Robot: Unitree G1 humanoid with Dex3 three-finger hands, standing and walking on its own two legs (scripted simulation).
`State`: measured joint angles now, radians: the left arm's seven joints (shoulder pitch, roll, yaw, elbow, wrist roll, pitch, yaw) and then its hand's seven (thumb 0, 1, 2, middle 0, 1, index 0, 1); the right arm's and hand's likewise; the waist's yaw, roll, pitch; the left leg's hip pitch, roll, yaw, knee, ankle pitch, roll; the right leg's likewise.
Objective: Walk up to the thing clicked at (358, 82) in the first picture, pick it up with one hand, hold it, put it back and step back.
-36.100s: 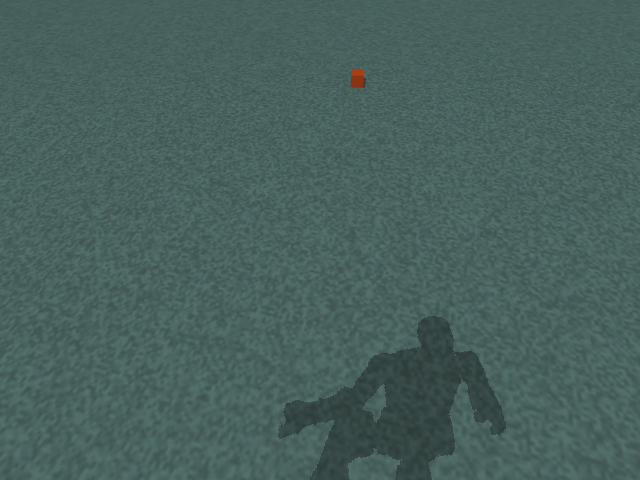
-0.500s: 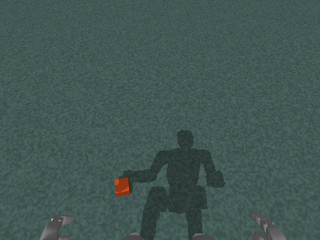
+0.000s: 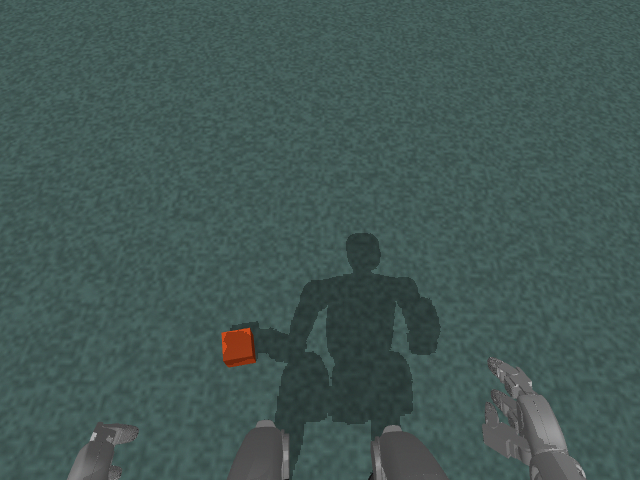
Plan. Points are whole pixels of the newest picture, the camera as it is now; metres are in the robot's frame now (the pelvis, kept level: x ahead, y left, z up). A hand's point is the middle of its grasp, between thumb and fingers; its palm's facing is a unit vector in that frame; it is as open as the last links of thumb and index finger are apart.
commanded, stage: rise first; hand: left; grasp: from above
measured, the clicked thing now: (239, 347) +0.45 +0.22 -0.64
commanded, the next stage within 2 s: none
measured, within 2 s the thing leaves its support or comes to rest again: neither
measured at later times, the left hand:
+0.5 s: hand (166, 433) +0.21 +0.27 -0.29, palm faces -0.40 -0.53 -0.74, open 13.9 cm
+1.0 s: hand (194, 379) +0.32 +0.27 -0.42, palm faces -0.45 -0.15 -0.88, open 13.9 cm
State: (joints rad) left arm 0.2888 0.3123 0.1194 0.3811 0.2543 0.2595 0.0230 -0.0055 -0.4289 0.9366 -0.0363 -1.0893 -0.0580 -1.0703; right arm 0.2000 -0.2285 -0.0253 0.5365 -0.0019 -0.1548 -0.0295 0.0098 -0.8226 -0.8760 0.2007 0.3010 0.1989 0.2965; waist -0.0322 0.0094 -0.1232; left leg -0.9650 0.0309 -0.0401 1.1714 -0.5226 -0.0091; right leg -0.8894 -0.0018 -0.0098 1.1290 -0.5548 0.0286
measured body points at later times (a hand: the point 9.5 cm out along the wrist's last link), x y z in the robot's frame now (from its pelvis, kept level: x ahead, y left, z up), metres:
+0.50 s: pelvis -0.04 -0.01 -0.14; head +0.13 +0.00 +0.28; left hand +0.23 +0.30 -0.24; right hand +0.15 -0.27 -0.25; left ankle +0.02 +0.12 -0.65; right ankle -0.01 -0.14 -0.65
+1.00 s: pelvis -0.09 -0.01 -0.28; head +0.12 +0.01 +0.12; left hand +0.34 +0.28 -0.37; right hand -0.02 -0.29 -0.41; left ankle +0.02 +0.12 -0.65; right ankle -0.01 -0.14 -0.65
